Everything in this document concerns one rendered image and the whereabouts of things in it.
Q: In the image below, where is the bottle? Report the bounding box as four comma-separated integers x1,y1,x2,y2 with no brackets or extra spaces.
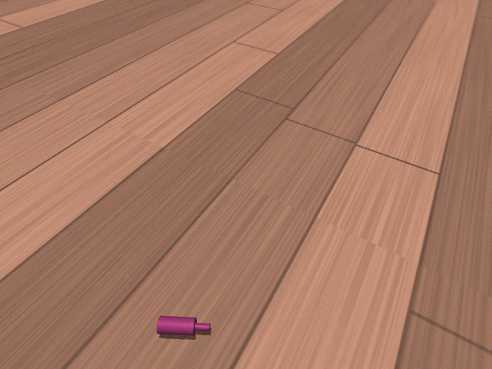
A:
157,316,211,336

